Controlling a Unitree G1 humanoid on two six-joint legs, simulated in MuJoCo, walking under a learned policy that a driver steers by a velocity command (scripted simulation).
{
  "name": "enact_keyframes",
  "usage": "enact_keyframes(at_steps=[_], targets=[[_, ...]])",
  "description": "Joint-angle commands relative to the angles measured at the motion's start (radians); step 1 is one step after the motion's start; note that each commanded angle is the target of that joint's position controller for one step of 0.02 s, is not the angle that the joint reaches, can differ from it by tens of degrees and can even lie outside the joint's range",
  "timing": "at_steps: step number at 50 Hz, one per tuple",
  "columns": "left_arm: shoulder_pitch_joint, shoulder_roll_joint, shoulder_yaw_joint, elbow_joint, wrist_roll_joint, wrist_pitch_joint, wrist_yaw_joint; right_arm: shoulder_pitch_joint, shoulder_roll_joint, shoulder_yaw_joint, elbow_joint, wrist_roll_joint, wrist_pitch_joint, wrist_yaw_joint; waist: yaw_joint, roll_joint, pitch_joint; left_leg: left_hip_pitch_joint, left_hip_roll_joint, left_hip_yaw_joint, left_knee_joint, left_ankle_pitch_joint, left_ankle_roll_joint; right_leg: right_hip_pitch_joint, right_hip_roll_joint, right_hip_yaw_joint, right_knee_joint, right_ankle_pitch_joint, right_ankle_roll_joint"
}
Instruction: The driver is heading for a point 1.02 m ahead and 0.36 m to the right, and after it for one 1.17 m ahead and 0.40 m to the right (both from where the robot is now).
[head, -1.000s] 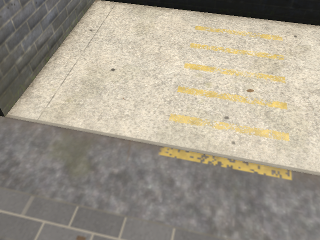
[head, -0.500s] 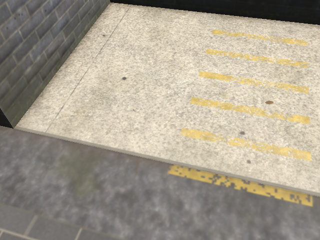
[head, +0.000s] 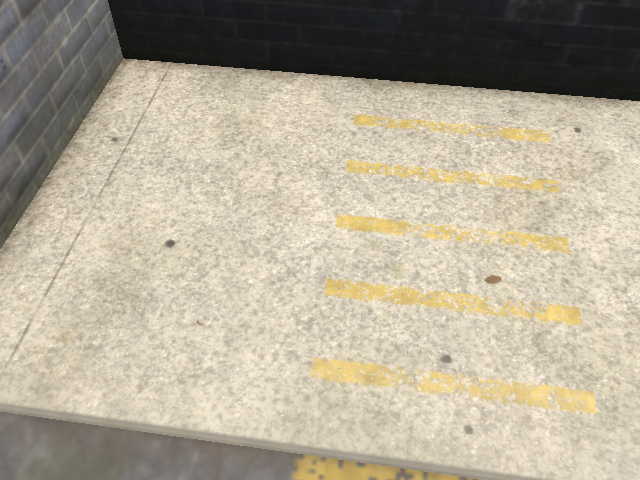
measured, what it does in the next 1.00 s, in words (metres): walks ahead, turning right: right foot, then left foot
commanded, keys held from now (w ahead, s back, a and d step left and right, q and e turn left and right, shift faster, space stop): w+e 1.00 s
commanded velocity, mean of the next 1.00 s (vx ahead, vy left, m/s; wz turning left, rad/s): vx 0.50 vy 0.00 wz -0.48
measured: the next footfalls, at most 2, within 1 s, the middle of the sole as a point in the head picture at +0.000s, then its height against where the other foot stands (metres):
right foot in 0.22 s outside the picture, level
left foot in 0.72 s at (330, 422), level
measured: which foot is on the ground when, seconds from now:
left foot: down 0.00-0.24, up 0.26-0.70, down 0.72-1.00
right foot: up 0.00-0.20, down 0.22-0.74, up 0.76-1.00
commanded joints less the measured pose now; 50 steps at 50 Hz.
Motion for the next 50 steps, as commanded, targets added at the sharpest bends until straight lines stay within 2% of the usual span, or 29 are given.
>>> enact_keyframes(at_steps=[1,4,7,9,10,11,12,13,14,15,16,17,19,22,25,27,32,34,35,36,37,38,39,40,41,43,45,47,50], targets=[[-0.056,0.02,-0.006,-0.052,-0.005,-0.008,-0.016,-0.034,-0.169,-0.028,-0.06,0.007,-0.015,-0.016,0.015,0.082,0.064,-0.101,0.258,-0.098,-0.137,0.138,0.141,0.074,0.029,-0.044,-0.164,0.147,0.004],[-0.135,0.026,-0.013,-0.088,-0.015,-0.005,-0.036,0.026,-0.172,-0.031,-0.033,0.011,-0.007,-0.017,-0.012,0.076,0.081,0.028,0.305,-0.07,-0.111,0.142,0.13,0.036,0.045,-0.038,-0.232,0.122,-0.017],[-0.169,0.046,-0.011,-0.129,-0.017,-0.007,-0.059,0.035,-0.181,-0.039,-0.026,0.012,0.013,-0.021,-0.003,0.078,0.083,0.159,0.353,-0.042,-0.034,0.238,0.102,0.008,0.065,-0.04,-0.266,0.0,-0.063],[-0.089,0.084,0.007,-0.128,-0.013,-0.006,-0.068,-0.003,-0.203,-0.046,-0.044,0.01,0.027,-0.025,0.054,0.109,0.017,0.179,0.348,0.002,0.115,0.559,0.074,0.155,0.122,-0.096,-0.272,-0.081,-0.1],[0.047,0.12,0.031,-0.095,-0.012,-0.003,-0.069,-0.024,-0.201,-0.044,-0.057,0.006,0.038,-0.028,0.128,0.102,-0.063,0.146,0.313,0.047,0.301,0.713,0.048,0.335,0.171,-0.13,-0.296,-0.068,-0.126],[0.223,0.194,0.066,-0.053,-0.014,0.002,-0.061,-0.017,-0.181,-0.033,-0.082,-0.006,0.042,-0.035,0.19,0.048,-0.167,-0.023,0.267,0.085,0.568,0.622,0.007,0.612,0.134,-0.028,-0.293,-0.048,-0.169],[0.321,0.318,0.095,-0.046,-0.007,0.004,-0.055,0.072,-0.063,0.009,-0.129,-0.025,0.017,-0.021,0.147,-0.196,-0.298,-0.467,0.093,0.077,0.98,0.099,-0.068,1.007,-0.121,0.495,-0.362,-0.189,-0.354],[0.334,0.246,0.071,-0.05,-0.008,0.003,-0.057,0.044,-0.088,0.01,-0.121,-0.008,-0.026,-0.006,0.158,-0.183,-0.383,-0.65,0.022,-0.112,1.135,-0.374,-0.061,1.116,-0.199,0.797,-0.542,-0.269,-0.401],[0.288,0.187,0.054,-0.057,-0.001,-0.001,-0.053,-0.048,-0.165,-0.011,-0.15,0.03,-0.055,0.006,0.164,-0.141,-0.256,-0.749,0.088,-0.162,1.173,-0.318,-0.029,1.036,-0.164,0.66,-0.546,-0.252,-0.336],[0.211,0.156,0.045,-0.081,0.001,-0.003,-0.05,-0.109,-0.169,-0.01,-0.167,0.036,-0.069,0.005,0.142,-0.053,-0.167,-0.736,0.136,-0.152,1.118,-0.227,-0.014,0.894,-0.121,0.515,-0.548,-0.162,-0.301],[0.143,0.13,0.036,-0.102,0.005,-0.003,-0.05,-0.135,-0.166,-0.016,-0.168,0.019,-0.068,-0.003,0.104,0.025,-0.101,-0.682,0.171,-0.143,1.025,-0.171,-0.019,0.74,-0.084,0.41,-0.566,-0.055,-0.28],[0.102,0.104,0.026,-0.118,0.013,-0.004,-0.049,-0.131,-0.171,-0.026,-0.167,0.006,-0.056,-0.01,0.067,0.027,-0.075,-0.602,0.199,-0.147,0.95,-0.137,-0.024,0.634,-0.052,0.341,-0.591,0.023,-0.264],[0.097,0.115,0.028,-0.128,0.009,-0.004,-0.043,-0.121,-0.141,-0.028,-0.179,-0.006,-0.029,-0.013,0.038,0.003,-0.057,-0.536,0.199,-0.135,0.864,-0.114,-0.053,0.535,-0.023,0.293,-0.624,0.097,-0.271],[0.156,0.16,0.041,-0.121,-0.002,-0.006,-0.021,-0.213,-0.122,-0.027,-0.223,-0.017,-0.012,-0.022,0.053,-0.001,-0.016,-0.571,0.174,-0.117,0.676,0.025,-0.101,0.487,0.004,0.237,-0.647,0.131,-0.269],[0.2,0.162,0.043,-0.113,-0.007,0.003,-0.006,-0.328,-0.099,-0.021,-0.261,-0.011,-0.017,-0.017,0.091,-0.03,0.004,-0.526,0.13,-0.114,0.441,0.216,-0.108,0.459,0.053,0.198,-0.638,0.042,-0.221],[0.227,0.165,0.044,-0.105,-0.008,0.006,-0.004,-0.39,-0.093,-0.017,-0.288,-0.003,-0.021,-0.01,0.115,-0.048,0.013,-0.477,0.104,-0.107,0.345,0.289,-0.104,0.447,0.056,0.209,-0.634,-0.013,-0.198],[0.261,0.159,0.048,-0.093,-0.014,0.022,0.007,-0.435,-0.144,-0.027,-0.329,0.007,-0.04,0.008,0.114,-0.058,0.013,-0.448,0.093,-0.151,0.238,0.212,-0.082,0.584,0.002,0.328,-0.52,-0.027,-0.182],[0.244,0.16,0.05,-0.106,-0.009,0.033,0.012,-0.37,-0.168,-0.037,-0.318,0.009,-0.052,0.01,0.078,-0.086,-0.009,-0.359,0.085,-0.135,0.216,0.125,-0.057,0.61,-0.001,0.365,-0.449,0.041,-0.17],[0.227,0.139,0.043,-0.119,-0.007,0.036,0.01,-0.273,-0.192,-0.051,-0.293,0.003,-0.057,0.005,0.03,-0.082,-0.064,-0.215,0.087,-0.122,0.182,0.127,-0.029,0.593,0.045,0.348,-0.358,0.105,-0.147],[0.206,0.094,0.024,-0.143,0.004,0.033,0.004,-0.127,-0.236,-0.065,-0.275,-0.013,-0.06,-0.001,-0.039,-0.033,-0.193,0.039,0.204,-0.214,0.224,0.111,0.029,0.488,0.103,0.29,-0.134,0.06,-0.115],[0.327,0.03,0.005,-0.164,-0.016,0.023,0.001,0.016,-0.323,-0.092,-0.254,-0.025,-0.046,-0.009,-0.023,0.224,-0.355,0.439,0.435,-0.591,0.202,-0.03,0.18,0.137,0.248,0.149,0.21,-0.251,-0.032],[0.367,0.077,0.003,-0.168,-0.027,0.018,0.002,0.02,-0.264,-0.079,-0.244,-0.001,-0.035,0.0,-0.008,0.35,-0.365,0.476,0.516,-0.835,0.111,-0.212,0.212,-0.044,0.213,0.14,0.383,-0.574,-0.024],[0.296,0.163,0.025,-0.163,-0.031,0.023,0.002,-0.037,-0.181,-0.057,-0.266,0.008,-0.029,-0.001,-0.02,0.219,-0.217,0.345,0.479,-0.713,0.091,-0.292,0.165,-0.103,0.155,0.151,0.456,-0.5,-0.02],[0.226,0.173,0.029,-0.176,-0.023,0.03,0.004,-0.092,-0.153,-0.047,-0.278,0.003,-0.02,-0.003,-0.013,0.13,-0.118,0.202,0.438,-0.567,0.073,-0.223,0.127,-0.089,0.115,0.109,0.454,-0.42,-0.015],[0.184,0.159,0.031,-0.191,-0.012,0.033,0.002,-0.136,-0.134,-0.04,-0.275,-0.002,-0.015,-0.002,0.008,0.105,-0.042,0.074,0.397,-0.466,0.037,-0.127,0.117,-0.063,0.086,0.095,0.406,-0.362,-0.012],[0.187,0.117,0.03,-0.202,-0.015,0.045,-0.007,-0.166,-0.123,-0.035,-0.264,-0.013,-0.018,-0.002,0.045,0.146,0.0,-0.054,0.346,-0.327,-0.022,-0.024,0.104,0.011,0.037,0.08,0.348,-0.302,-0.014],[0.175,0.085,0.024,-0.222,-0.017,0.055,-0.01,-0.159,-0.141,-0.043,-0.25,-0.008,-0.027,-0.001,0.05,0.138,0.006,-0.078,0.341,-0.239,-0.061,0.063,0.123,0.005,0.022,0.062,0.316,-0.258,-0.007],[0.142,0.08,0.022,-0.247,-0.012,0.057,-0.011,-0.152,-0.164,-0.052,-0.238,-0.006,-0.032,-0.002,0.051,0.114,0.01,-0.063,0.347,-0.169,-0.075,0.161,0.136,-0.031,0.015,0.064,0.25,-0.188,0.004],[0.087,0.071,0.016,-0.269,-0.014,0.049,-0.024,-0.145,-0.184,-0.056,-0.23,-0.004,-0.024,-0.005,0.036,0.1,0.013,-0.03,0.323,-0.052,-0.076,0.255,0.116,-0.025,0.022,0.038,0.091,-0.029,0.004]])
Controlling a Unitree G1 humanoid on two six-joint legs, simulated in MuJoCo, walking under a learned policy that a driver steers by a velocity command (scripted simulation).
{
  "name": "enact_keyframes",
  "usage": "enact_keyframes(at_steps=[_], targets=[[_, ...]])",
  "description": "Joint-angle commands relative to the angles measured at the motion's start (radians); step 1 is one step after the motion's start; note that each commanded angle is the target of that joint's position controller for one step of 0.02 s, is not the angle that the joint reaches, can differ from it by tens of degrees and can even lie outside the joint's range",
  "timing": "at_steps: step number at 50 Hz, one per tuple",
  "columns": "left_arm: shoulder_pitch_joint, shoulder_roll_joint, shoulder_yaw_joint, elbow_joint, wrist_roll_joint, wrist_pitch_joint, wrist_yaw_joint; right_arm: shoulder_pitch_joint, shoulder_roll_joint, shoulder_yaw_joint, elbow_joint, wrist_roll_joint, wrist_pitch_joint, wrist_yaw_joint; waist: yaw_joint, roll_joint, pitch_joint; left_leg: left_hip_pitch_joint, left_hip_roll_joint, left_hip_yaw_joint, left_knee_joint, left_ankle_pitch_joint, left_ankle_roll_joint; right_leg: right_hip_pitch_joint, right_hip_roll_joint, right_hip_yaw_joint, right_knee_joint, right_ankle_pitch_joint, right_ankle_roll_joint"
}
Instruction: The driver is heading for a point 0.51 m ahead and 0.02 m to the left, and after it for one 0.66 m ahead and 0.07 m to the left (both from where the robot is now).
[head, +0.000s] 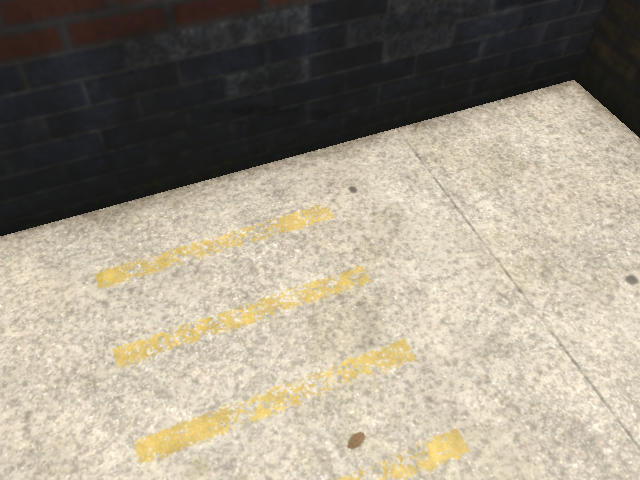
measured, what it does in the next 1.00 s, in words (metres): walks ahead: right foot, then left foot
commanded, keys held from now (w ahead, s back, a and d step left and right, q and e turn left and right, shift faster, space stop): w+e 0.16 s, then w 0.10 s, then w+q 0.52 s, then no key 0.22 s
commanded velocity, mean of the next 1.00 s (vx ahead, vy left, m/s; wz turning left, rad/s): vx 0.46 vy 0.00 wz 0.03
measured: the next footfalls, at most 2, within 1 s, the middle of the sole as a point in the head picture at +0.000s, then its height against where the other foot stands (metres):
right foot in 0.24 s outside the picture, level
left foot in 0.80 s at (289, 416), level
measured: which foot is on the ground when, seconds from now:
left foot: down 0.00-0.26, up 0.28-0.78, down 0.80-1.00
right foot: up 0.00-0.22, down 0.24-0.78, up 0.80-1.00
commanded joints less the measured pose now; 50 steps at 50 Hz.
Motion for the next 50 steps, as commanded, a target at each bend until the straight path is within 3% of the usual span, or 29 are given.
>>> enact_keyframes(at_steps=[1,4,7,9,10,11,12,13,14,15,16,17,18,20,22,25,31,34,36,38,39,40,41,42,43,44,45,47,50], targets=[[-0.03,0.016,-0.003,-0.08,0.0,-0.016,-0.017,-0.08,-0.156,-0.031,-0.074,0.004,-0.012,-0.005,0.019,0.113,0.001,0.018,0.26,-0.088,-0.134,0.293,0.144,-0.006,-0.02,-0.005,-0.145,0.165,-0.002],[-0.139,-0.001,-0.013,-0.12,0.001,-0.02,-0.038,-0.029,-0.179,-0.034,-0.059,0.012,0.002,-0.01,-0.025,0.102,0.03,0.068,0.27,-0.029,-0.123,0.3,0.128,0.014,0.001,-0.064,-0.282,0.222,-0.014],[-0.198,0.009,-0.011,-0.162,-0.002,-0.017,-0.056,0.009,-0.206,-0.041,-0.045,0.026,0.024,-0.01,-0.032,0.109,0.054,0.163,0.306,0.001,-0.081,0.38,0.111,0.008,0.022,-0.099,-0.355,0.141,-0.042],[-0.178,0.033,0.001,-0.174,0.003,-0.014,-0.061,0.012,-0.232,-0.048,-0.044,0.035,0.037,-0.014,0.003,0.135,0.023,0.198,0.316,0.03,0.019,0.654,0.095,0.098,0.073,-0.141,-0.381,0.033,-0.079],[-0.123,0.056,0.014,-0.168,0.007,-0.011,-0.059,0.015,-0.246,-0.051,-0.042,0.038,0.043,-0.018,0.044,0.153,-0.02,0.203,0.315,0.042,0.119,0.815,0.088,0.193,0.112,-0.162,-0.39,-0.017,-0.103],[0.011,0.094,0.038,-0.134,0.007,-0.01,-0.054,0.007,-0.247,-0.048,-0.041,0.039,0.05,-0.021,0.127,0.141,-0.092,0.166,0.293,0.066,0.286,0.883,0.07,0.38,0.154,-0.175,-0.454,0.022,-0.136],[0.177,0.149,0.067,-0.086,0.006,-0.004,-0.036,0.013,-0.214,-0.033,-0.045,0.029,0.046,-0.023,0.207,0.099,-0.179,-0.011,0.259,0.081,0.513,0.742,0.037,0.674,0.138,-0.111,-0.48,0.092,-0.174],[0.237,0.266,0.086,-0.069,0.008,-0.004,-0.019,0.087,-0.088,0.01,-0.096,-0.012,0.027,-0.009,0.147,-0.154,-0.281,-0.461,0.122,0.073,0.9,-0.036,-0.023,1.066,-0.145,0.362,-0.486,0.055,-0.316],[0.263,0.228,0.065,-0.089,0.012,-0.017,-0.024,0.092,-0.106,0.019,-0.08,0.012,-0.007,0.007,0.16,-0.138,-0.462,-0.59,0.031,-0.151,1.086,-0.413,-0.024,1.143,-0.296,0.74,-0.652,-0.013,-0.415],[0.228,0.161,0.042,-0.077,0.024,-0.027,-0.032,-0.02,-0.185,-0.007,-0.102,0.061,-0.016,0.017,0.189,-0.042,-0.34,-0.671,0.086,-0.198,1.123,-0.341,-0.012,1.056,-0.264,0.571,-0.671,0.035,-0.349],[0.165,0.139,0.032,-0.073,0.021,-0.033,-0.033,-0.066,-0.17,0.0,-0.117,0.066,-0.019,0.017,0.157,-0.025,-0.215,-0.67,0.129,-0.184,1.06,-0.262,-0.002,0.895,-0.224,0.406,-0.674,0.12,-0.307],[0.097,0.104,0.021,-0.07,0.021,-0.038,-0.033,-0.075,-0.159,-0.001,-0.104,0.046,-0.014,0.011,0.116,0.022,-0.144,-0.627,0.168,-0.183,0.984,-0.196,-0.006,0.753,-0.18,0.293,-0.693,0.181,-0.272],[0.051,0.073,0.011,-0.072,0.027,-0.046,-0.034,-0.052,-0.161,-0.007,-0.09,0.037,0.001,0.008,0.079,0.004,-0.105,-0.56,0.192,-0.192,0.936,-0.148,-0.011,0.647,-0.146,0.213,-0.729,0.224,-0.252],[0.021,0.068,0.011,-0.059,0.032,-0.065,-0.033,0.013,-0.127,-0.004,-0.063,0.036,0.034,0.008,0.038,-0.014,-0.09,-0.479,0.199,-0.194,0.906,-0.081,-0.029,0.544,-0.13,0.137,-0.806,0.227,-0.251],[0.02,0.077,0.015,-0.035,0.039,-0.083,-0.028,-0.002,-0.107,-0.003,-0.064,0.035,0.053,0.001,0.031,-0.004,-0.048,-0.511,0.19,-0.212,0.857,-0.009,-0.047,0.511,-0.125,0.054,-0.853,0.246,-0.244],[0.047,0.073,0.016,-0.002,0.047,-0.088,-0.012,-0.072,-0.094,-0.004,-0.085,0.032,0.053,-0.001,0.054,0.001,-0.005,-0.594,0.167,-0.246,0.71,0.148,-0.06,0.554,-0.109,-0.045,-0.877,0.251,-0.212],[0.091,0.099,0.024,0.05,0.033,-0.079,0.004,-0.221,-0.049,0.015,-0.142,0.025,0.04,0.031,0.118,0.014,0.06,-0.599,0.132,-0.167,0.414,0.323,-0.031,0.661,-0.13,-0.172,-0.89,0.257,-0.169],[0.12,0.113,0.033,0.079,0.019,-0.057,0.009,-0.273,-0.052,0.017,-0.187,0.024,0.039,0.051,0.132,0.011,0.075,-0.645,0.117,-0.129,0.356,0.217,0.003,0.782,-0.169,-0.194,-0.829,0.351,-0.157],[0.101,0.136,0.04,0.08,0.013,-0.039,0.018,-0.262,-0.069,0.009,-0.21,0.026,0.041,0.063,0.105,-0.013,0.05,-0.596,0.082,-0.083,0.338,0.113,0.037,0.826,-0.181,-0.22,-0.741,0.582,-0.134],[0.077,0.165,0.046,0.073,0.011,-0.023,0.03,-0.144,-0.118,-0.017,-0.202,0.027,0.048,0.063,0.032,-0.049,-0.048,-0.407,0.003,-0.02,0.35,0.018,0.082,0.825,-0.166,-0.249,-0.537,0.911,-0.102],[0.06,0.163,0.041,0.069,0.008,-0.017,0.035,0.004,-0.167,-0.045,-0.17,0.029,0.049,0.054,-0.054,-0.029,-0.128,-0.187,-0.041,-0.015,0.294,0.066,0.119,0.748,-0.128,-0.276,-0.333,0.915,-0.069],[0.083,0.129,0.024,0.054,0.021,-0.026,0.039,0.139,-0.253,-0.075,-0.15,0.023,0.055,0.033,-0.107,0.089,-0.225,0.112,0.077,-0.222,0.261,0.186,0.177,0.519,-0.076,-0.275,-0.027,0.613,-0.02],[0.214,-0.021,-0.024,0.017,0.049,-0.054,0.017,0.103,-0.336,-0.081,-0.164,0.013,0.047,0.026,0.03,0.338,-0.338,0.448,0.358,-0.786,0.195,0.255,0.39,0.084,0.154,-0.166,0.345,-0.412,0.052],[0.131,0.074,-0.012,0.037,0.015,-0.086,0.001,0.138,-0.243,-0.055,-0.182,0.009,0.043,0.026,-0.06,0.191,-0.459,0.498,0.392,-0.869,0.116,0.37,0.396,0.024,0.142,0.036,0.435,-0.456,0.037],[0.054,0.107,-0.003,0.02,-0.019,-0.095,-0.005,0.091,-0.197,-0.041,-0.178,0.003,0.039,0.026,-0.061,0.152,-0.33,0.405,0.367,-0.674,0.127,0.546,0.35,-0.022,0.092,0.035,0.414,-0.389,0.023],[0.026,0.098,-0.008,0.017,-0.006,-0.098,0.003,0.028,-0.165,-0.032,-0.184,0.015,0.038,0.025,-0.024,0.066,-0.224,0.256,0.322,-0.539,0.138,0.636,0.302,-0.013,0.042,0.014,0.327,-0.318,0.018],[-0.003,0.103,-0.002,0.019,0.018,-0.092,0.012,-0.029,-0.137,-0.024,-0.188,0.023,0.043,0.015,0.005,0.05,-0.145,0.119,0.285,-0.458,0.111,0.649,0.272,0.018,0.016,-0.005,0.247,-0.285,0.028],[0.042,0.096,0.004,0.022,0.021,-0.059,0.016,-0.076,-0.129,-0.014,-0.198,0.001,0.047,0.007,0.064,0.076,-0.125,-0.049,0.256,-0.391,0.053,0.708,0.262,0.15,0.0,-0.003,0.185,-0.242,0.04],[0.068,0.042,-0.014,0.031,0.033,-0.029,0.028,-0.108,-0.158,-0.017,-0.187,-0.004,0.038,-0.002,0.096,0.094,-0.126,-0.121,0.229,-0.29,0.024,0.816,0.257,0.193,0.016,-0.028,0.01,-0.154,0.068]])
